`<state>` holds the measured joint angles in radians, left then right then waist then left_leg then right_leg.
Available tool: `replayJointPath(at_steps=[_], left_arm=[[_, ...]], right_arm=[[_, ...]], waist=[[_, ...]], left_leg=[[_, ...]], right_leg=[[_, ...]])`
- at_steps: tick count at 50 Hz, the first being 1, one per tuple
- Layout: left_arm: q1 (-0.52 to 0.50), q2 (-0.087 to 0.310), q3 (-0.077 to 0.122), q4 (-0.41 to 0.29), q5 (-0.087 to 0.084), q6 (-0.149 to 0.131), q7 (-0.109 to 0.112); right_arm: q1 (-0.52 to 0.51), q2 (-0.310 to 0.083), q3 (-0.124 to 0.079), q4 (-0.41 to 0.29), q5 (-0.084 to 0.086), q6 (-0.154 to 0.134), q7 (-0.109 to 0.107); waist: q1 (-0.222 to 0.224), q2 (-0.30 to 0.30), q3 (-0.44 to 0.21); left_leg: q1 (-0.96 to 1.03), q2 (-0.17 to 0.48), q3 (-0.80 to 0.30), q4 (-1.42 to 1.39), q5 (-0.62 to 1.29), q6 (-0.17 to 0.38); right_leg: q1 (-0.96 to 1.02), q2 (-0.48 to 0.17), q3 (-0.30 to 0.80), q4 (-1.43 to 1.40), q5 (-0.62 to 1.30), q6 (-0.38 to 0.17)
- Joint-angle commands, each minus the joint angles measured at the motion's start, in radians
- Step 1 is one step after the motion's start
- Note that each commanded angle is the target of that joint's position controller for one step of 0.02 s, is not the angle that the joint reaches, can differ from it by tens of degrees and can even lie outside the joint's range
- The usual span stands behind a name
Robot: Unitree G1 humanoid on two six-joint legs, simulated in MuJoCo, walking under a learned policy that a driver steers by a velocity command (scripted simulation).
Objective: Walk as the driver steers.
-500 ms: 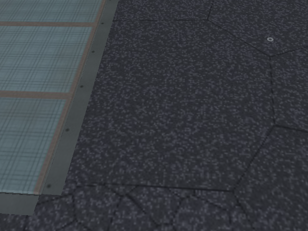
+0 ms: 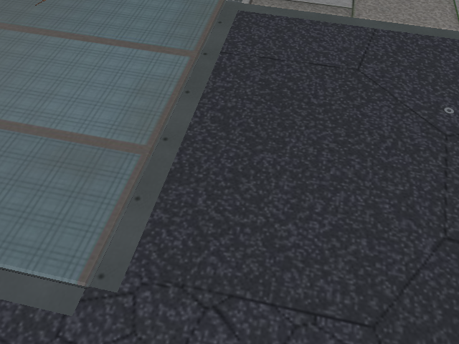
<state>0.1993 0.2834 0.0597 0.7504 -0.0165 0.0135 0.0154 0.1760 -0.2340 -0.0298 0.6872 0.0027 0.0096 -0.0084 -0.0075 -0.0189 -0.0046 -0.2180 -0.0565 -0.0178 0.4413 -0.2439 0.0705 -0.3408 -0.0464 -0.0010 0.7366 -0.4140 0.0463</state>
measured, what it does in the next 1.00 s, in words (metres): walks ahead: right foot, then left foot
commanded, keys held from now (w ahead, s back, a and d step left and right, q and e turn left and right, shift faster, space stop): w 1.00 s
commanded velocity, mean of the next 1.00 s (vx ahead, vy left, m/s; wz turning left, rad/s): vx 0.43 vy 0.00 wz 0.03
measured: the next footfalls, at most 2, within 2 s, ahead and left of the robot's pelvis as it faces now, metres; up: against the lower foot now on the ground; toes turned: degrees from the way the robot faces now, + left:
right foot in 0.12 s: +0.04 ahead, -0.13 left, +0.00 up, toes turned -1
left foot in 0.56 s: +0.38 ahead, +0.12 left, +0.00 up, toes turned +1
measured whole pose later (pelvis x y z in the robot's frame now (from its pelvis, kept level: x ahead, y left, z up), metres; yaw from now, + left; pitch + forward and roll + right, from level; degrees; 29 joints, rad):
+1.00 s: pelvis +0.44 +0.02 +0.00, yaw +0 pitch +1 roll +3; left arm 0.08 0.27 0.03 0.69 -0.01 -0.08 -0.02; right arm 0.36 -0.28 -0.05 0.86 0.02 -0.08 0.01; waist -0.09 -0.05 0.03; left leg 0.03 -0.08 0.04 0.21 -0.26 0.05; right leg -0.65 -0.11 0.02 0.60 0.08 0.01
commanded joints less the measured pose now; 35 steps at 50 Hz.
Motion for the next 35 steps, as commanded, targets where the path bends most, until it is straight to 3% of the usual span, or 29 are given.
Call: replayJointPath(at_steps=[1,4,5,6,7,8,9,10,13,16,19,21,24,26,27,28,29,30,31,32,33,34,35], left_arm=[[-0.097,0.098,0.020,-0.091,-0.006,-0.052,-0.010],[0.008,0.071,0.016,-0.036,-0.003,-0.082,-0.025],[0.062,0.074,0.019,-0.010,0.003,-0.087,-0.026],[0.150,0.092,0.024,0.011,0.001,-0.090,-0.021],[0.228,0.177,0.042,0.024,0.006,-0.093,-0.015],[0.260,0.229,0.060,0.023,0.010,-0.096,-0.021],[0.228,0.174,0.043,0.009,0.013,-0.104,-0.017],[0.187,0.145,0.032,-0.004,0.012,-0.109,-0.015],[0.143,0.128,0.021,-0.018,0.013,-0.107,-0.017],[0.160,0.127,0.018,-0.012,0.012,-0.100,-0.013],[0.199,0.149,0.023,0.001,0.007,-0.094,-0.007],[0.234,0.167,0.028,0.017,0.001,-0.092,-0.007],[0.239,0.178,0.034,0.034,-0.012,-0.085,-0.006],[0.228,0.197,0.042,0.039,-0.010,-0.076,-0.002],[0.215,0.202,0.042,0.039,-0.008,-0.069,0.000],[0.218,0.183,0.033,0.035,-0.001,-0.064,0.005],[0.239,0.116,0.006,0.008,0.030,-0.065,0.008],[0.378,-0.007,-0.026,-0.004,0.006,-0.085,-0.002],[0.261,0.121,0.001,0.001,-0.023,-0.105,-0.008],[0.154,0.160,0.014,-0.035,-0.040,-0.116,-0.014],[0.111,0.145,0.009,-0.042,-0.026,-0.122,-0.009],[0.100,0.135,0.013,-0.041,-0.006,-0.121,-0.007],[0.130,0.122,0.013,-0.034,-0.004,-0.112,-0.011]], right_arm=[[0.050,-0.211,-0.062,-0.022,0.013,-0.020,-0.005],[-0.005,-0.202,-0.058,-0.018,0.026,-0.023,0.001],[-0.012,-0.181,-0.052,-0.018,0.023,-0.025,0.004],[-0.040,-0.130,-0.036,-0.027,0.013,-0.032,0.009],[-0.077,-0.056,-0.018,-0.059,0.002,-0.048,0.015],[-0.114,-0.116,-0.033,-0.094,0.013,-0.065,0.013],[-0.105,-0.174,-0.053,-0.087,0.026,-0.077,0.016],[-0.069,-0.174,-0.056,-0.066,0.033,-0.082,0.023],[-0.074,-0.150,-0.055,-0.049,0.011,-0.089,0.034],[-0.111,-0.102,-0.039,-0.055,0.007,-0.090,0.041],[-0.196,-0.068,-0.021,-0.078,0.012,-0.095,0.050],[-0.239,-0.076,-0.020,-0.092,0.018,-0.098,0.059],[-0.253,-0.107,-0.027,-0.106,0.023,-0.102,0.069],[-0.190,-0.145,-0.043,-0.094,0.019,-0.103,0.067],[-0.082,-0.175,-0.061,-0.065,0.017,-0.100,0.060],[0.084,-0.217,-0.083,-0.015,0.019,-0.095,0.048],[0.265,-0.295,-0.101,0.018,0.008,-0.086,0.032],[0.275,-0.338,-0.100,0.033,-0.001,-0.091,0.045],[0.230,-0.228,-0.074,0.026,0.008,-0.095,0.044],[0.157,-0.196,-0.062,0.024,0.011,-0.095,0.040],[0.094,-0.184,-0.057,0.018,0.006,-0.096,0.039],[0.051,-0.162,-0.052,0.016,-0.003,-0.098,0.041],[0.030,-0.145,-0.047,0.016,-0.015,-0.103,0.041]], waist=[[-0.051,0.140,0.049],[0.023,0.106,0.026],[0.047,0.091,0.002],[0.085,0.056,-0.028],[0.101,-0.130,-0.038],[0.122,-0.242,0.014],[0.107,-0.149,0.070],[0.076,-0.123,0.091],[0.055,-0.079,0.104],[0.065,-0.075,0.087],[0.094,-0.077,0.101],[0.106,-0.082,0.117],[0.078,-0.091,0.129],[0.027,-0.107,0.072],[-0.039,-0.109,-0.005],[-0.116,-0.096,-0.115],[-0.166,0.060,-0.279],[-0.062,0.346,-0.429],[-0.110,0.231,-0.313],[-0.094,0.175,-0.157],[-0.059,0.072,-0.088],[-0.028,0.062,-0.041],[0.006,0.094,-0.040]], left_leg=[[0.092,0.317,-0.394,-0.249,-0.314,0.184],[-0.029,0.253,-0.306,-0.202,-0.263,0.149],[-0.094,0.219,-0.272,-0.156,-0.246,0.125],[-0.201,0.175,-0.220,-0.046,-0.229,0.081],[-0.390,0.041,-0.044,0.219,-0.219,0.002],[-0.565,0.013,0.013,0.426,-0.337,-0.032],[-0.644,0.070,-0.050,0.567,-0.324,-0.034],[-0.677,0.096,-0.061,0.616,-0.233,-0.030],[-0.660,0.146,-0.038,0.581,-0.025,-0.046],[-0.569,0.134,0.017,0.447,0.118,-0.086],[-0.440,0.106,0.049,0.245,0.246,-0.096],[-0.391,0.091,0.056,0.170,0.277,-0.089],[-0.377,0.091,0.032,0.101,0.240,-0.046],[-0.272,0.059,0.051,0.085,0.178,-0.009],[-0.119,0.028,0.079,0.070,0.172,0.020],[0.125,0.027,0.078,0.079,0.179,0.050],[0.449,0.249,-0.180,0.116,0.147,0.113],[0.668,0.445,-0.698,-0.063,-0.196,0.264],[0.575,0.413,-0.710,-0.165,-0.304,0.217],[0.436,0.385,-0.552,-0.177,-0.235,0.178],[0.294,0.351,-0.445,-0.191,-0.093,0.163],[0.188,0.309,-0.359,-0.213,0.011,0.159],[0.123,0.284,-0.310,-0.241,0.060,0.159]], right_leg=[[-0.131,-0.004,0.001,-0.084,-0.029,-0.049],[0.113,0.035,-0.050,-0.290,0.141,-0.098],[0.234,0.041,-0.044,-0.317,0.177,-0.108],[0.374,-0.022,0.037,-0.332,0.150,-0.131],[0.486,-0.181,0.279,-0.409,-0.011,-0.202],[0.481,-0.349,0.573,-0.539,-0.147,-0.326],[0.456,-0.359,0.600,-0.562,-0.221,-0.348],[0.456,-0.315,0.534,-0.567,-0.218,-0.319],[0.410,-0.230,0.334,-0.602,0.071,-0.257],[0.350,-0.160,0.171,-0.612,0.333,-0.242],[0.274,-0.129,0.082,-0.620,0.396,-0.227],[0.272,-0.154,0.084,-0.627,0.388,-0.231],[0.351,-0.208,0.091,-0.593,0.461,-0.217],[0.406,-0.217,0.075,-0.492,0.733,-0.195],[0.398,-0.193,0.040,-0.354,0.916,-0.176],[0.306,-0.148,0.007,-0.150,0.952,-0.146],[0.068,-0.084,-0.021,0.198,0.583,-0.110],[-0.243,0.104,0.080,0.497,-0.156,-0.066],[-0.353,0.053,0.160,0.586,-0.146,-0.079],[-0.407,0.004,0.118,0.581,-0.051,-0.093],[-0.368,-0.046,0.094,0.537,0.041,-0.093],[-0.332,-0.076,0.088,0.484,0.101,-0.087],[-0.274,-0.101,0.097,0.466,0.143,-0.083]])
